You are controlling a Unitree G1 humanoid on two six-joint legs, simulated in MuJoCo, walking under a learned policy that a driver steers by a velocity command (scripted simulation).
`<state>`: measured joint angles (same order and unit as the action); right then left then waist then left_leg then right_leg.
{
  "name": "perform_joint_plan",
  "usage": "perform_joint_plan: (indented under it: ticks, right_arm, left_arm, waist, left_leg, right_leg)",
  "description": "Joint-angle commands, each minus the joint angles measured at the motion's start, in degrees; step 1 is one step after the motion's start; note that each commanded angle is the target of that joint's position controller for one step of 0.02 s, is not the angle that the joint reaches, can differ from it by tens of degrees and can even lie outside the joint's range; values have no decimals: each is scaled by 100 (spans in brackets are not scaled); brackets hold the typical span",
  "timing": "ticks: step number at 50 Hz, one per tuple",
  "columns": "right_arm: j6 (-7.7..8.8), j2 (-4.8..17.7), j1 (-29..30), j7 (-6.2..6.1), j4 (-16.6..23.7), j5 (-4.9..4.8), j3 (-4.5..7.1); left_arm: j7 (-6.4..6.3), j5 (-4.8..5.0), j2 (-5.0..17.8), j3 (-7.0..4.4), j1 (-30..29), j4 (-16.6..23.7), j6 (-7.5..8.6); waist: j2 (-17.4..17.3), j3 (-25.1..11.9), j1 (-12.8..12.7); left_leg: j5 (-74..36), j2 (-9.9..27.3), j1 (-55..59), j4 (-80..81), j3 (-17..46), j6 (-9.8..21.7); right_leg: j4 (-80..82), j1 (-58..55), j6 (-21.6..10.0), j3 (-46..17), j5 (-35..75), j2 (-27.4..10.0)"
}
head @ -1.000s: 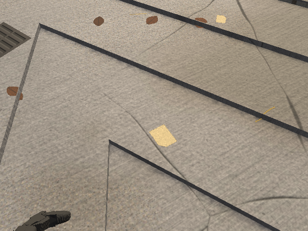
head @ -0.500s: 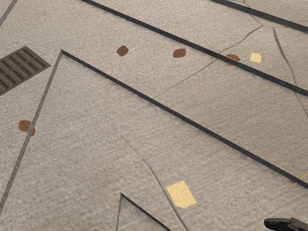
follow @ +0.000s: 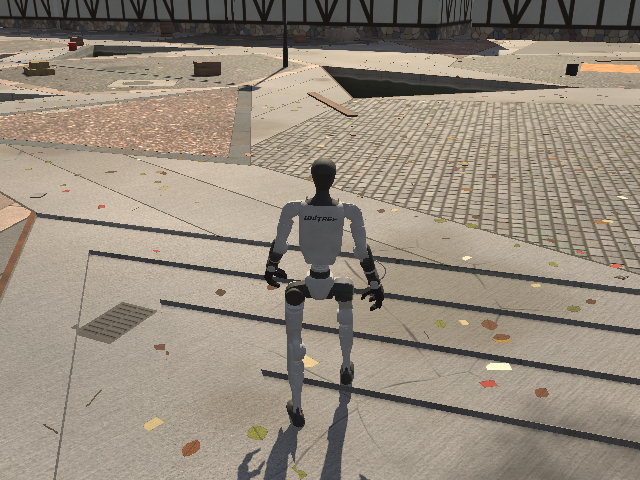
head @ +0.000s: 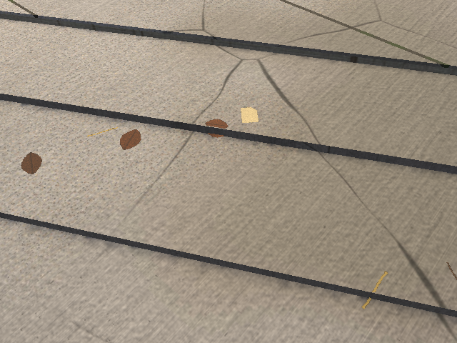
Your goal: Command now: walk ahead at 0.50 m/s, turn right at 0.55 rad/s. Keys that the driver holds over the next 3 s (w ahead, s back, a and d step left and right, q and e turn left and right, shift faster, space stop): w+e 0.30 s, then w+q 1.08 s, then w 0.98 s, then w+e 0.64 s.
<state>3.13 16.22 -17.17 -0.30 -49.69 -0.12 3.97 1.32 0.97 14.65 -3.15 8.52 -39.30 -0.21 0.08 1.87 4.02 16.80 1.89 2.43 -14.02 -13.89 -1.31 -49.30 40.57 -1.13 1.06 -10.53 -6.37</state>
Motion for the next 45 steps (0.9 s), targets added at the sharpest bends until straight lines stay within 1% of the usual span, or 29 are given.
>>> perform_joint_plan:
  ticks: [1,2,3,4,5,6,7,8,9,11,13,15,17,19,23,27,28,29,30,31,32,33,34,35,36,37,40,42,45]
  right_arm:
    - [-39,1180,255,-47,359,-105,266]
    - [-69,1229,340,-71,383,-148,272]
    - [-94,1193,450,-94,410,-192,244]
    - [-51,985,328,-127,503,-138,173]
    - [81,206,134,-87,898,52,-99]
    - [305,634,641,21,908,-79,-24]
    - [424,808,1032,109,1046,-288,47]
    - [509,670,1100,107,1059,-205,-2]
    - [529,637,1043,83,1001,-66,21]
    - [398,685,776,99,886,-32,76]
    - [282,590,832,100,906,36,64]
    - [222,376,1280,85,1042,105,-21]
    - [223,245,1477,134,1013,68,-87]
    - [222,224,1773,168,1041,2,-121]
    - [223,383,2122,233,1186,-101,-112]
    - [237,542,1944,359,1249,-100,-71]
    - [240,639,1632,364,1183,-86,-19]
    - [226,775,984,348,996,-51,80]
    - [211,1004,205,323,788,-31,195]
    - [210,1594,-405,291,785,22,314]
    - [188,1426,-609,331,697,-85,282]
    - [170,1093,-407,310,765,-128,191]
    - [153,923,-182,271,853,-80,147]
    - [135,852,42,248,907,-20,113]
    - [147,712,194,222,967,20,55]
    - [144,681,260,202,1022,47,33]
    - [132,788,132,109,1045,-2,68]
    - [95,856,-64,28,1022,-17,88]
    - [-32,840,-311,-37,957,-99,83]
  left_arm:
    - [91,1,443,-116,-217,583,89]
    - [90,10,569,-205,182,503,83]
    - [81,25,792,-357,996,285,85]
    - [0,66,1358,-631,1954,26,58]
    - [-70,103,2115,-780,1975,36,70]
    - [-51,-1,1645,-582,1759,303,235]
    - [-36,-73,1316,-449,1523,275,356]
    - [-36,-44,1135,-397,1318,270,405]
    - [-28,-34,947,-337,1006,282,423]
    - [-54,-116,702,-255,622,430,427]
    - [-113,-17,787,-273,710,413,444]
    - [-195,14,900,-308,863,372,416]
    - [-231,-41,866,-274,911,319,444]
    - [-218,-36,925,-284,1062,206,474]
    - [-172,-24,1027,-297,1366,-64,487]
    - [-191,-36,1128,-326,1231,-217,414]
    - [-207,-51,1175,-333,1124,-204,391]
    - [-228,-68,1160,-316,1011,-178,348]
    - [-276,-118,1054,-263,1043,-109,320]
    - [-288,-219,697,-131,1475,127,377]
    - [-243,-176,510,-36,1656,82,509]
    - [-152,-14,895,-87,1269,133,638]
    - [-103,63,937,-76,746,253,719]
    - [-110,-18,883,-59,413,341,770]
    - [-142,-136,914,-97,328,371,762]
    - [-147,-179,874,-101,367,403,732]
    - [-170,-217,663,-55,482,398,611]
    - [-190,-222,596,-20,202,491,567]
    - [-177,-210,265,129,-628,755,574]
  waist:
    - [-567,49,-319]
    - [-687,-233,-603]
    - [-625,-664,-1083]
    - [-200,-1187,-1472]
    - [1738,-1543,-1009]
    - [982,-2050,-1172]
    - [632,-1269,-1114]
    - [262,-908,-920]
    - [135,-610,-670]
    - [386,-509,-343]
    - [215,-368,-295]
    - [111,-146,-409]
    - [343,-178,-522]
    - [484,-126,-717]
    - [476,84,-916]
    - [513,130,-764]
    - [529,-83,-592]
    - [444,-496,-252]
    - [206,-1022,61]
    - [-1008,-1720,-39]
    - [-1790,-2128,-76]
    - [-1079,-1618,88]
    - [-621,-1082,110]
    - [-164,-621,-6]
    - [-75,-444,-173]
    - [-229,-380,-302]
    - [-407,-372,-424]
    - [-330,-287,-358]
    - [-350,-79,-123]
  left_leg:
    - [-4087,1649,-159,-113,267,962]
    - [-5396,1545,-155,-797,83,850]
    - [-6060,1317,-423,-1944,-141,694]
    - [-4914,985,-1791,-3541,-159,376]
    - [677,-81,-3991,-5719,306,-13]
    - [1228,-226,-4489,-6404,1955,130]
    - [827,-4,-4971,-6424,1961,282]
    - [418,236,-4804,-5896,1957,386]
    - [210,404,-4463,-5430,1940,361]
    - [-53,490,-3885,-5254,1933,316]
    - [-302,457,-3930,-4789,1826,160]
    - [-749,309,-3899,-3836,1617,-49]
    - [-1559,227,-3667,-2997,1514,-139]
    - [-2131,183,-3435,-2367,1449,-175]
    - [-2076,237,-3736,-1921,1506,47]
    - [-1300,134,-3729,-1696,1429,458]
    - [-1160,-44,-3237,-1631,1282,565]
    - [-1221,-310,-2371,-1484,1062,704]
    - [-1442,-277,-1150,-1540,1280,842]
    - [-1388,1048,782,-1391,3658,1601]
    - [-212,1698,1790,-348,5990,2266]
    - [669,1667,1539,-190,5752,2052]
    - [592,1455,885,-193,5012,1873]
    - [114,1253,128,-91,4478,1779]
    - [-430,1050,-389,21,4110,1690]
    - [-839,909,-689,131,3954,1699]
    - [-2020,738,-1022,169,3472,1798]
    - [-2353,703,-1054,164,3332,1758]
    - [-1864,413,-1405,242,3072,1472]
  right_leg:
    - [123,-565,-326,549,-601,373]
    - [346,-1235,-466,781,-674,706]
    - [870,-2444,-677,898,-337,1062]
    - [1343,-4336,-1067,29,-309,953]
    - [2601,-5506,-2105,-3634,-1982,-723]
    - [3384,-5582,-2164,-5090,-2730,-1068]
    - [3492,-5082,-1922,-4443,-2328,-1142]
    - [3409,-4439,-1741,-3797,-1744,-918]
    - [3384,-3817,-1584,-3215,-958,-714]
    - [3555,-3133,-1510,-2592,-318,-393]
    - [3736,-2919,-1521,-2202,127,-279]
    - [3858,-2613,-1472,-1801,289,-100]
    - [3876,-2658,-1326,-1373,534,-3]
    - [3888,-2713,-1203,-1136,496,-40]
    - [3813,-3494,-1155,-1225,346,-520]
    - [3404,-4267,-920,-995,1462,-785]
    - [3030,-4330,-817,-808,2455,-690]
    - [2191,-4288,-667,-502,3520,-449]
    - [988,-3764,-455,-198,3670,-172]
    - [-1187,-1840,3,54,1614,466]
    - [-2472,-289,249,-473,-1909,1174]
    - [-3011,381,166,-912,-1762,793]
    - [-2934,509,75,-813,-1341,554]
    - [-2533,461,39,-712,-994,358]
    - [-2036,159,46,-713,-703,188]
    - [-1819,-74,95,-684,-571,161]
    - [-1476,-82,345,-473,-460,202]
    - [-1170,254,485,-435,-87,202]
    - [179,29,564,-222,384,392]
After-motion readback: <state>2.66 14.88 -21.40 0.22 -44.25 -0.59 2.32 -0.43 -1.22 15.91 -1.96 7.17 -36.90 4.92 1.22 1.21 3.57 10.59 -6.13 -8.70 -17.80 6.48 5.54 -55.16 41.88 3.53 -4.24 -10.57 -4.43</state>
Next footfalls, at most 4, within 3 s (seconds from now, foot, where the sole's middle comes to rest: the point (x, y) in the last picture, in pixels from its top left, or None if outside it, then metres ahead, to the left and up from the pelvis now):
0.06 right None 0.21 -0.13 -0.74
0.60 left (219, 320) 0.53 0.04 -0.74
1.06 right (277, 219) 0.83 -0.16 -0.70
1.50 left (175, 209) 0.90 0.17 -0.70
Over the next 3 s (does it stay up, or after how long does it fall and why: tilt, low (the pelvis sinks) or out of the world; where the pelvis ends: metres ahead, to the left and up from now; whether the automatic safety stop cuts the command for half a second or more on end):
stays up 1.49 0.33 0.09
